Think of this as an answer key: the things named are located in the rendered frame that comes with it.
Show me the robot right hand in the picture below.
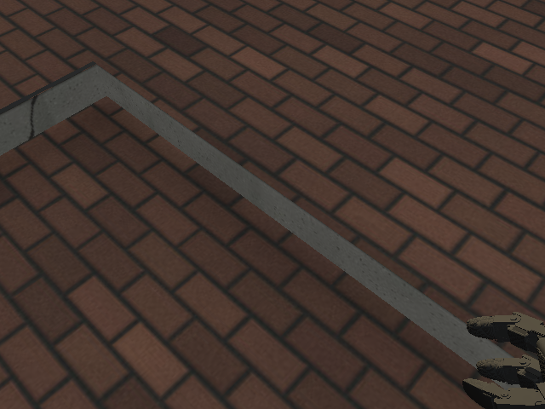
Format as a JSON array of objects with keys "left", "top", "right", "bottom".
[{"left": 462, "top": 312, "right": 545, "bottom": 409}]

